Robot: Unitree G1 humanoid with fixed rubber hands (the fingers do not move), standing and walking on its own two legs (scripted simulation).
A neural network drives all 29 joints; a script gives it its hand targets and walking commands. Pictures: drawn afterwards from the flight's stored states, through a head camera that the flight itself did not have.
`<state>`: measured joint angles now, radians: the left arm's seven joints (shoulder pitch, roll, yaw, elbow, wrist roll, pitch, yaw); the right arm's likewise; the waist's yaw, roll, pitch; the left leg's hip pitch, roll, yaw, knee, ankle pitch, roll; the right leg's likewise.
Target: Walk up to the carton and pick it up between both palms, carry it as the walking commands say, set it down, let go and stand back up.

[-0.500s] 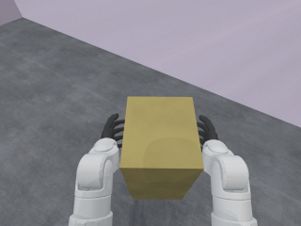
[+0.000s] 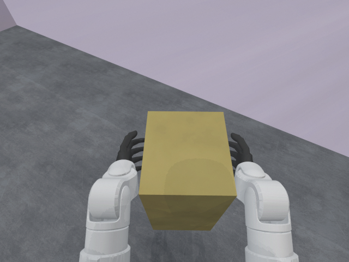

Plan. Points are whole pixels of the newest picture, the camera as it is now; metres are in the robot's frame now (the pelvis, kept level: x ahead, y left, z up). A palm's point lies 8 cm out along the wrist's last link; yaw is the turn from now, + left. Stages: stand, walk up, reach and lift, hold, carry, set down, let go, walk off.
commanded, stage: carry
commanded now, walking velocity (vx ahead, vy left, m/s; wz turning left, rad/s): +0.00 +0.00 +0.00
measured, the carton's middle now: (183, 179) +0.31 +0.00 +0.03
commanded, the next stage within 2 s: none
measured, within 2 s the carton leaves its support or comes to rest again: neither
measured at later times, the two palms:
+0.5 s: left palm (115, 199) +0.24 +0.13 +0.08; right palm (241, 196) +0.25 -0.11 +0.08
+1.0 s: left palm (116, 204) +0.23 +0.14 +0.07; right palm (239, 203) +0.24 -0.11 +0.06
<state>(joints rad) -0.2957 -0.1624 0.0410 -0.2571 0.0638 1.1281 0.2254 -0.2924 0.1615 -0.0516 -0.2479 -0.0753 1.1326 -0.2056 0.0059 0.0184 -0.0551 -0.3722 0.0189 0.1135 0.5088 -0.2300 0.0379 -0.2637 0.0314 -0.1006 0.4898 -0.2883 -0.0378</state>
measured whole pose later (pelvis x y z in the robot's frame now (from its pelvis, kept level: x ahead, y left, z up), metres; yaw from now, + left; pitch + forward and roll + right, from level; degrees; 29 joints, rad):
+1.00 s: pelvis -0.06 +0.01 -0.01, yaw +0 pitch -1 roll -2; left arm -0.26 -0.15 0.05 0.02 0.10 0.91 0.21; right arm -0.29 0.16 -0.08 0.10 -0.09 0.88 -0.17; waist 0.01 0.02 -0.05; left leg -0.36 0.02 0.11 0.54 -0.18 0.06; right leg -0.24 0.03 -0.10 0.52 -0.27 -0.04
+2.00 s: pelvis -0.06 +0.00 -0.01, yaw +0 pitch -1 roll -1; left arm -0.30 -0.16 0.05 -0.02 0.13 0.95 0.18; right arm -0.29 0.16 -0.09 0.01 -0.11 0.95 -0.17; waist 0.01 0.02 -0.05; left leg -0.36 0.02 0.11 0.55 -0.18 0.06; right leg -0.25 0.03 -0.10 0.55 -0.29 -0.04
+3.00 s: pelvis -0.09 -0.07 -0.01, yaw +17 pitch +2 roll -2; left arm -0.32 -0.17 0.02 -0.25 0.09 1.11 0.21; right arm -0.29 0.16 -0.07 -0.29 -0.08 1.14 -0.21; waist 0.01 0.04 0.00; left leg -0.59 0.07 0.02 1.12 -0.40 -0.04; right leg -0.26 0.00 -0.17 0.56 -0.34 -0.04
